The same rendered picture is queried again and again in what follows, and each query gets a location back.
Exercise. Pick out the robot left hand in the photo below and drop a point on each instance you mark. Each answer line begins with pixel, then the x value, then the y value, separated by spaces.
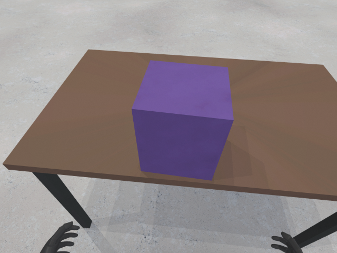
pixel 54 243

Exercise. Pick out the carton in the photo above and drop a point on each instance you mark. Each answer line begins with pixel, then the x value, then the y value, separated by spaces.
pixel 182 117

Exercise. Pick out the robot right hand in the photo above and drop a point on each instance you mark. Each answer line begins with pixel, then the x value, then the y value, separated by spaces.
pixel 290 242

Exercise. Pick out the table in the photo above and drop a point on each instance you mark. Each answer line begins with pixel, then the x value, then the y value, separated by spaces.
pixel 283 140

